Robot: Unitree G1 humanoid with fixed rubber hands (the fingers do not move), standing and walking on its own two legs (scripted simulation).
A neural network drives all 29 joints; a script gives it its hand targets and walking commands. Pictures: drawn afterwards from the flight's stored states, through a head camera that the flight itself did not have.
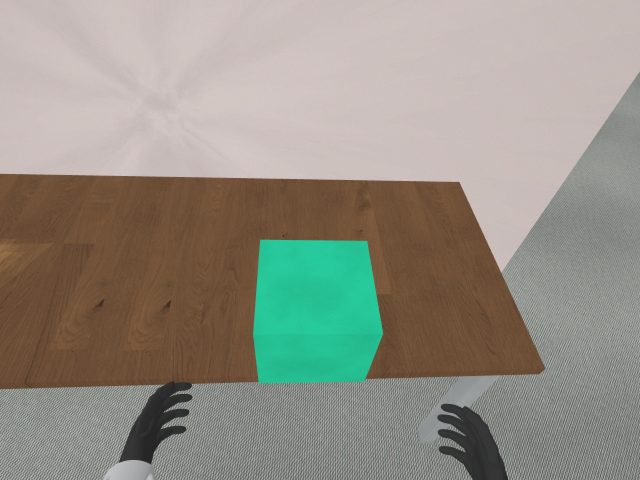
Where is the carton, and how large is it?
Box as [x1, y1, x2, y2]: [253, 240, 382, 382]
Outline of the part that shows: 260,240 253,330 259,382 363,381 382,334 366,241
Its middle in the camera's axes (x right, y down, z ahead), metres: -0.01 +0.12 +0.66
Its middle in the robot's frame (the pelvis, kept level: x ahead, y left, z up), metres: +0.39 +0.01 -0.10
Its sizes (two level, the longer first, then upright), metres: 0.181 0.175 0.169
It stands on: a table, 0.60 m high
